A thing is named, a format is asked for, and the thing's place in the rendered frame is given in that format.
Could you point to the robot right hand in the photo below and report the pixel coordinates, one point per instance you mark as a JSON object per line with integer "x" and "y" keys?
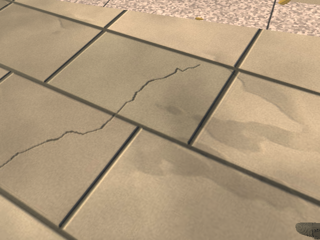
{"x": 309, "y": 229}

